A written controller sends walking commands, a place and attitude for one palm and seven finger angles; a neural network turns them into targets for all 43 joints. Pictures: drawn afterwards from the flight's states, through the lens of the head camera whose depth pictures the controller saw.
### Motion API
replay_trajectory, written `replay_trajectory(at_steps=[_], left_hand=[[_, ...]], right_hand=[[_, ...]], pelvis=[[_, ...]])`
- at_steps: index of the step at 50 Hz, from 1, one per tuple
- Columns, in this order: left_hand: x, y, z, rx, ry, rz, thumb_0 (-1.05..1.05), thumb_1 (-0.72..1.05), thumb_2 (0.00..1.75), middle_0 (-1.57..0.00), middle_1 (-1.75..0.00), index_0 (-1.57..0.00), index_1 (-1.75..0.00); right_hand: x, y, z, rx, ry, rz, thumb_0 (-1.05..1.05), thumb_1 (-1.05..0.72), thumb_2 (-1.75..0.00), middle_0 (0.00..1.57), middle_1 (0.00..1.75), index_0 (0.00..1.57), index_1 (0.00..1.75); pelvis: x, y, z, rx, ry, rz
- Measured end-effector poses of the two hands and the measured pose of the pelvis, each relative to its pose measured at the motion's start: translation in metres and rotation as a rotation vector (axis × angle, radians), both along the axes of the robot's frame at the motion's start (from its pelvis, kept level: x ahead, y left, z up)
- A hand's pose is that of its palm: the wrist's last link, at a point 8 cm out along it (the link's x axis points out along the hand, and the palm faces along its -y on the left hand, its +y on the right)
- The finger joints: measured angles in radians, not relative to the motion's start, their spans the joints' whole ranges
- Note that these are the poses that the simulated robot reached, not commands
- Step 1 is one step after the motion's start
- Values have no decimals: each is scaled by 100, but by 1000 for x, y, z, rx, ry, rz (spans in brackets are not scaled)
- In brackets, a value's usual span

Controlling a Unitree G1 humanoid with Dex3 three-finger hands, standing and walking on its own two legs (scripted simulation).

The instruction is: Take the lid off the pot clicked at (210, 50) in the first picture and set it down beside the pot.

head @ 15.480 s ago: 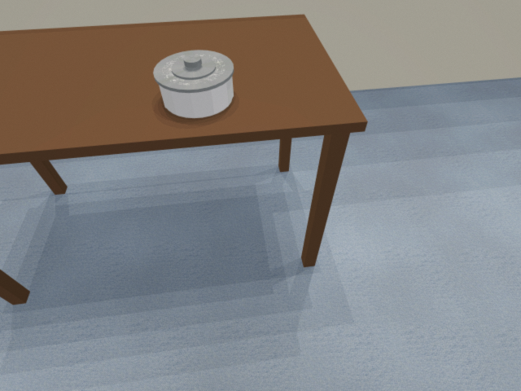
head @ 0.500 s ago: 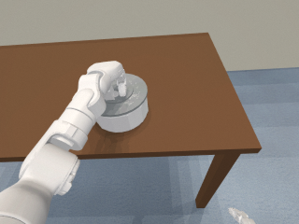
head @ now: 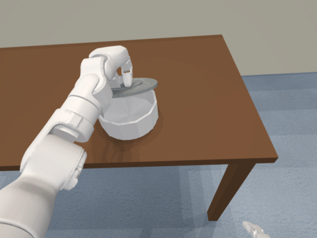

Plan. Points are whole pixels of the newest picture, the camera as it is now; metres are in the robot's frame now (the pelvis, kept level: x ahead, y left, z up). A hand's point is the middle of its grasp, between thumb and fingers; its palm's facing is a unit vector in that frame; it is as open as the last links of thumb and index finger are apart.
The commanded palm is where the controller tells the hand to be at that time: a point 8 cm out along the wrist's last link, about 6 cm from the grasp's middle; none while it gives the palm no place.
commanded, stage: lift the lid straight up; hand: left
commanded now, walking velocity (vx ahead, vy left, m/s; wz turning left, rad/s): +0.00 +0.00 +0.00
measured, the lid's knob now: (122, 78) +0.51 +0.10 +0.14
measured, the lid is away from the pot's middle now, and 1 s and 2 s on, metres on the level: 0.02 0.01 0.01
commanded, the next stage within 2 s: open the fingers wide in 0.22 s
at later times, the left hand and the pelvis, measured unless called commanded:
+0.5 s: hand (112, 67) +0.46 +0.10 +0.22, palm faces -0.19 -0.04 -0.98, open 3.1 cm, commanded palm +0.44 +0.10 +0.28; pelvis +0.00 +0.00 +0.00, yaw +0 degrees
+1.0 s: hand (113, 66) +0.46 +0.10 +0.22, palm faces -0.19 -0.05 -0.98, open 7.3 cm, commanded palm +0.44 +0.11 +0.28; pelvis +0.00 +0.00 +0.00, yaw +0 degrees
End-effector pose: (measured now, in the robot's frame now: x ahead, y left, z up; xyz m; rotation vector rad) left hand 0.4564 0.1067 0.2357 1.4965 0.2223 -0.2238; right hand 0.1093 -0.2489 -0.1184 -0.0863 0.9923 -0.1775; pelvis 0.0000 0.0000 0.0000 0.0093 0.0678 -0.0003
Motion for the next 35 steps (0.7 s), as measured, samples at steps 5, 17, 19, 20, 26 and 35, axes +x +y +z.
replay_trajectory(at_steps=[5,17,19,20,26,35], left_hand=[[2,-1,13,-10,-32,-1,-6,61,95,-75,-96,-122,-114],[-2,-3,33,-9,-87,-14,-1,70,99,-79,-99,-122,-114],[-3,-3,36,7,-99,-14,-1,70,99,-80,-98,-122,-113],[-4,-3,37,21,-103,-12,0,70,99,-80,-98,-122,-113],[-7,-4,37,23,-101,-15,0,63,101,-80,-92,-119,-105],[-10,-5,39,26,-98,-14,0,43,108,-80,-75,-111,-85]], right_hand=[[0,-1,0,4,5,0,1,-90,-90,20,30,20,29],[22,3,5,24,-35,28,1,-90,-90,20,30,20,29],[27,5,6,27,-44,38,1,-90,-90,20,30,20,29],[30,6,7,29,-48,42,1,-90,-90,20,30,20,29],[42,12,9,39,-70,65,1,-90,-90,20,30,20,29],[44,14,11,42,-76,71,1,-90,-90,20,30,20,29]], pelvis=[[2,0,0,0,1,-3],[4,1,0,0,-5,-1],[4,1,0,0,-5,-1],[4,1,0,0,-4,0],[2,0,0,0,-4,5],[1,-1,0,-1,-7,6]])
